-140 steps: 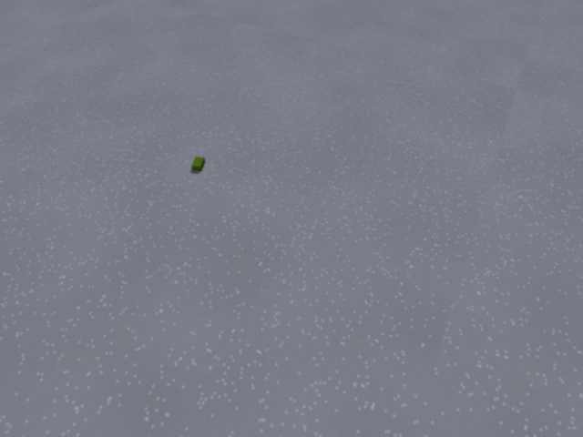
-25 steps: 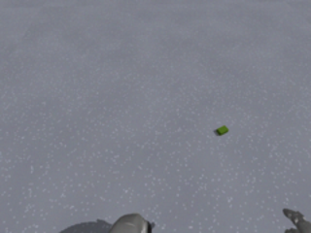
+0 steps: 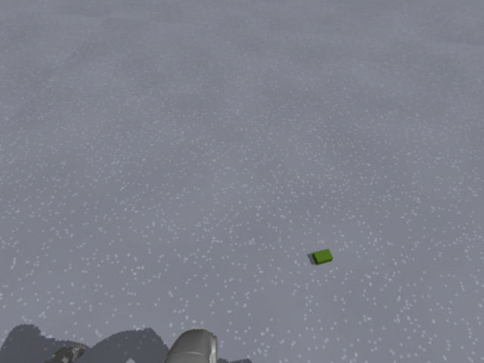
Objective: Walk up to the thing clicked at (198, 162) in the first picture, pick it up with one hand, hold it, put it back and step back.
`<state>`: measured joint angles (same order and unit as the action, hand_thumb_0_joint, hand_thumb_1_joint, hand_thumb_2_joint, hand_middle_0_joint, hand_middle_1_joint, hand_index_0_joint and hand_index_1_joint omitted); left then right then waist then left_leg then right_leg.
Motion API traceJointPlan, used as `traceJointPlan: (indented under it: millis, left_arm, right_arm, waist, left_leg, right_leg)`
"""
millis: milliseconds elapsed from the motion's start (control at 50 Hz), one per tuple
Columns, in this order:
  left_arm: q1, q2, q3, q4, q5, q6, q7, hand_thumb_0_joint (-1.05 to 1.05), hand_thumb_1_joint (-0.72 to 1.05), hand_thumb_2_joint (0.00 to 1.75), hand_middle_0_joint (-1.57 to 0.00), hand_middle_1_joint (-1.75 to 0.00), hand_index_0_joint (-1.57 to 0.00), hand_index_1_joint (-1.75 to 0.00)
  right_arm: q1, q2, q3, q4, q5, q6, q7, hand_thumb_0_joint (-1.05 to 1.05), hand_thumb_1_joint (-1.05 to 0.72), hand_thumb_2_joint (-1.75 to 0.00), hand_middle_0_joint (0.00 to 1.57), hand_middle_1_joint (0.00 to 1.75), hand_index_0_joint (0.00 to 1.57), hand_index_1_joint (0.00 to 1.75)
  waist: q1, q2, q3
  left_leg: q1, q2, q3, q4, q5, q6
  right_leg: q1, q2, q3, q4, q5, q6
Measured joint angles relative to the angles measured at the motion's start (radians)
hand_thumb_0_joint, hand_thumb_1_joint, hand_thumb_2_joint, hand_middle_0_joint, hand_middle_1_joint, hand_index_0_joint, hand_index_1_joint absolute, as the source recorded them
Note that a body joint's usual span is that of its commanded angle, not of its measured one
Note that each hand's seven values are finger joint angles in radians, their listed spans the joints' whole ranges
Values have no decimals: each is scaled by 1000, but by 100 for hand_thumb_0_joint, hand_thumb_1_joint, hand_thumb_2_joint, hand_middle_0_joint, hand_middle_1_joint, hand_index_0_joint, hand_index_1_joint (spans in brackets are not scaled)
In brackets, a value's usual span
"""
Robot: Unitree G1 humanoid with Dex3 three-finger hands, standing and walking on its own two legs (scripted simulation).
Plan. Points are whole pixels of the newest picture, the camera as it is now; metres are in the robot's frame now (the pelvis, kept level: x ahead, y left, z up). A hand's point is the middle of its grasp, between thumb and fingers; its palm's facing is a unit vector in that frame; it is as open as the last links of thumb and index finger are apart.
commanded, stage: walk up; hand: left
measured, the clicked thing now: (322, 256) +0.63 -0.32 -0.74
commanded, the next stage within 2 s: none
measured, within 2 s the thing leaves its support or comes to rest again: neither
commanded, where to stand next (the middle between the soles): +0.38 -0.68 m, yaw +24 degrees
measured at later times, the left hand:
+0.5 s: hand (223, 352) +0.16 +0.06 -0.16, palm faces +0.12 -0.91 -0.40, open 7.4 cm
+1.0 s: hand (333, 332) +0.21 -0.16 -0.17, palm faces +0.19 -0.92 -0.35, open 7.4 cm
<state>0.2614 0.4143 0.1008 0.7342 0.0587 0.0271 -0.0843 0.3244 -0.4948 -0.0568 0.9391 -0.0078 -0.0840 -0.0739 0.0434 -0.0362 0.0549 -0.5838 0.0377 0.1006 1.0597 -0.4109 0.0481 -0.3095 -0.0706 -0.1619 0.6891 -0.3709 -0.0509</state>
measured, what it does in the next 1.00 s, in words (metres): steps to the right, turning left: left foot, then right foot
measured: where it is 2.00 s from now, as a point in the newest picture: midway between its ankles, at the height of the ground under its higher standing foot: (445, 334)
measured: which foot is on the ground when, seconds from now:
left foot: up 0.00-0.12, down 0.14-0.46, up 0.48-0.76, down 0.78-1.00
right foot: down 0.00-0.14, up 0.16-0.44, down 0.46-0.78, up 0.80-1.00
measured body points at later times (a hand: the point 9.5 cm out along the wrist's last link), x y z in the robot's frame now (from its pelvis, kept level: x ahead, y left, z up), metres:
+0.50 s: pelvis +0.11 -0.25 -0.04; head +0.12 -0.23 +0.41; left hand +0.15 +0.10 -0.14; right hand +0.21 -0.61 -0.12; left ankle +0.12 +0.00 -0.71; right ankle +0.17 -0.40 -0.72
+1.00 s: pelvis +0.20 -0.45 -0.03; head +0.23 -0.41 +0.42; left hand +0.20 -0.11 -0.15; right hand +0.35 -0.79 -0.09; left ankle +0.22 -0.27 -0.72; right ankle +0.27 -0.62 -0.67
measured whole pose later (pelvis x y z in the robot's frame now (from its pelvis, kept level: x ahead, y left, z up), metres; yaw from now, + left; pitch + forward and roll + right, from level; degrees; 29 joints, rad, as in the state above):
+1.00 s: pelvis +0.20 -0.45 -0.03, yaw +17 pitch -1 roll +1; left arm 0.25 0.47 0.10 0.72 0.07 0.10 -0.09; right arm 0.34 -0.46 -0.03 0.86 -0.03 -0.09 -0.11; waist -0.01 -0.11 0.11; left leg -0.49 0.07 0.00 0.83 -0.33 0.03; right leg -0.58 -0.10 0.09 1.21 -0.47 0.01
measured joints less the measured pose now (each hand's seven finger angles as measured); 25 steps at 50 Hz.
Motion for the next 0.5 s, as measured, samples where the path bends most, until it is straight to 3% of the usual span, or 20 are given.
traceJointPlan:
  millis: [80,140,160,200,260,340,400,440,480,500]
  left_arm:
    - [35,25,10,-10,10,13,4,0,90,89,-20,-30,-20,-30]
    - [67,35,10,-25,10,30,7,1,90,89,-20,-30,-20,-30]
    - [72,32,9,-27,10,34,10,1,90,89,-20,-30,-20,-30]
    - [65,27,2,-25,12,53,13,1,90,89,-20,-30,-20,-30]
    - [51,28,-14,-16,10,73,2,1,90,89,-20,-30,-20,-30]
    - [17,37,-5,-25,6,68,-23,1,90,89,-20,-30,-20,-30]
    - [0,54,9,-36,3,67,-35,1,90,89,-20,-30,-20,-30]
    - [-3,71,22,-40,2,64,-34,1,90,89,-20,-30,-20,-30]
    - [-4,67,34,-38,7,48,-23,0,90,89,-20,-30,-20,-30]
    - [0,61,32,-39,11,40,-16,0,90,89,-20,-30,-20,-30]
  right_arm:
    - [-3,20,8,-37,7,-12,4,0,-91,-90,20,30,20,30]
    - [23,21,16,-81,9,-28,-4,0,-91,-90,21,30,20,30]
    - [27,20,12,-97,3,-32,-12,0,-91,-90,21,30,20,30]
    - [21,25,16,-120,9,-24,-29,0,-90,-90,21,30,20,30]
    - [8,43,25,-122,15,-11,-47,0,-90,-90,21,30,20,30]
    - [25,49,38,-104,-9,-13,-33,0,-90,-90,21,30,21,30]
    - [38,38,38,-89,-30,-13,-18,0,-90,-90,21,30,21,30]
    - [40,27,35,-76,-37,-7,-13,0,-90,-90,21,30,21,30]
    - [31,5,25,-49,-41,11,-18,0,-90,-90,21,30,21,30]
    - [25,2,17,-28,-36,27,-27,0,-90,-90,21,30,21,30]
  waist:
    - [39,-26,28]
    - [53,-41,33]
    - [41,-48,38]
    - [18,-73,59]
    - [-12,-94,61]
    - [-36,-94,33]
    - [-51,-79,7]
    - [-59,-66,-10]
    - [-53,-18,-11]
    - [-46,-8,-15]
  left_leg:
    - [32,-26,42,-196,99,16]
    - [126,-44,49,-370,207,47]
    - [128,-50,35,-359,160,42]
    - [110,-56,23,-288,122,23]
    - [128,-34,-5,-274,110,-3]
    - [127,12,-74,-264,89,-26]
    - [101,55,-141,-238,62,-38]
    - [81,88,-191,-219,45,-47]
    - [52,126,-275,-150,-42,-17]
    - [25,107,-301,-74,-109,-12]
  right_leg:
    - [59,41,-53,-34,-32,-36]
    - [43,58,-77,76,-106,-44]
    - [3,57,-57,176,-121,-18]
    - [-102,68,48,421,-155,45]
    - [-230,45,150,639,-130,75]
    - [-287,-42,226,543,-87,65]
    - [-262,-73,246,387,-118,58]
    - [-216,-73,230,278,-98,52]
    - [-187,-29,168,256,-74,93]
    - [-187,-18,143,277,-89,93]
